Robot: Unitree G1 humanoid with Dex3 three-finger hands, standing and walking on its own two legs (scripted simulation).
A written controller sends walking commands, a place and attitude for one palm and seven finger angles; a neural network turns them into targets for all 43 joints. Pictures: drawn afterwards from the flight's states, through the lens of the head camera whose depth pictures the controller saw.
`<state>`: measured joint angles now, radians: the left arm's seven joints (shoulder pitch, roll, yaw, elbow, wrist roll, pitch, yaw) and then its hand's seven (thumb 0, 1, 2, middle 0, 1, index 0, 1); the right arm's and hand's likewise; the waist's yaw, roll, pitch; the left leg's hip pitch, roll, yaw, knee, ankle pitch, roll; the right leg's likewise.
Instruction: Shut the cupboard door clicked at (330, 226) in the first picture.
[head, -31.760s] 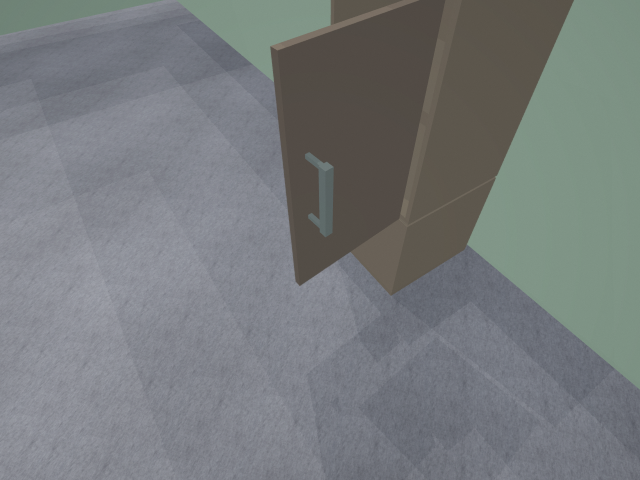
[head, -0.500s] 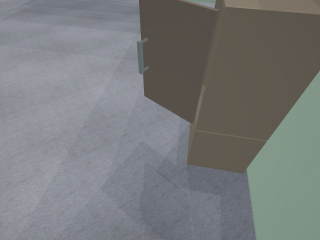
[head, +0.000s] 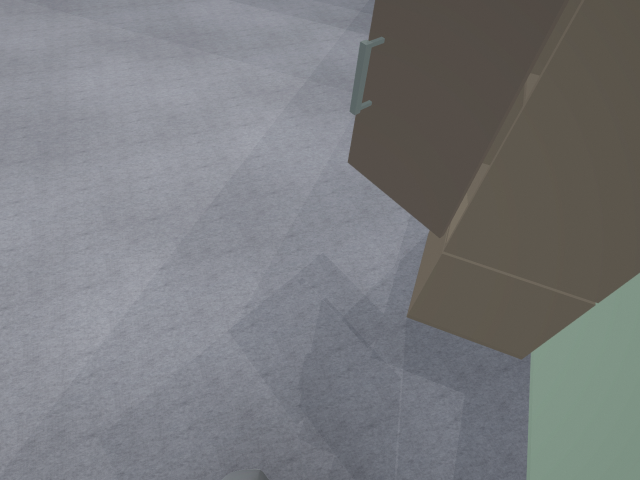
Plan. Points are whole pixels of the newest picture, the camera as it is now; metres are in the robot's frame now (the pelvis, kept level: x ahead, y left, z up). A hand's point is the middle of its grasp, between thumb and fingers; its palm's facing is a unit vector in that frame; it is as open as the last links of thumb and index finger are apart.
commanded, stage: walk to a spot facing it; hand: left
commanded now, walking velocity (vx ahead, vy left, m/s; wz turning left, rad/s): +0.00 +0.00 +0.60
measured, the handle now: (366, 77) +0.95 -0.08 -0.02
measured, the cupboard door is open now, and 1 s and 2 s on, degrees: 61 61 61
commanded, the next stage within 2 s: turn to face it in 1.96 s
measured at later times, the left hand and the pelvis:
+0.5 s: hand out of the picture +0.04 +0.20 -0.13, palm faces +0.26 -0.92 -0.30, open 7.4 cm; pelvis -0.01 -0.04 +0.01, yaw +16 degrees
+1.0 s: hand out of the picture -0.07 +0.20 -0.16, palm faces +0.59 -0.77 -0.24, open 7.4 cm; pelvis +0.02 +0.00 +0.01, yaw +36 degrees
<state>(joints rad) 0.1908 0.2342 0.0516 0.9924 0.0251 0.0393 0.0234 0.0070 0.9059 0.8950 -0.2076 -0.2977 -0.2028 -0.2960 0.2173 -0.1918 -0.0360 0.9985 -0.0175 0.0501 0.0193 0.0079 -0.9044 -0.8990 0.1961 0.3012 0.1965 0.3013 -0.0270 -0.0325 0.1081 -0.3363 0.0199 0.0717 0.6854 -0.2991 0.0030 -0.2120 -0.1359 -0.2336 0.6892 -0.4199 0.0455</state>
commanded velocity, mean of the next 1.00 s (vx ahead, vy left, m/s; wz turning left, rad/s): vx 0.09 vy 0.00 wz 0.60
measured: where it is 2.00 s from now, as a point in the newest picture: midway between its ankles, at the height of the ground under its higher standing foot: (207, 421)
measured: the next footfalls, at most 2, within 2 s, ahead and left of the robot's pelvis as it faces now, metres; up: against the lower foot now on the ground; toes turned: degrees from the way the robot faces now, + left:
right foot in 0.46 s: +0.04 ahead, -0.15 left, +0.00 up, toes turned +16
left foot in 0.84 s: -0.02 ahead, +0.10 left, +0.00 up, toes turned +37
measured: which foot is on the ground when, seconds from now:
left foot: down 0.00-0.46, up 0.48-0.82, down 0.84-1.00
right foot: up 0.00-0.44, down 0.46-0.86, up 0.88-1.00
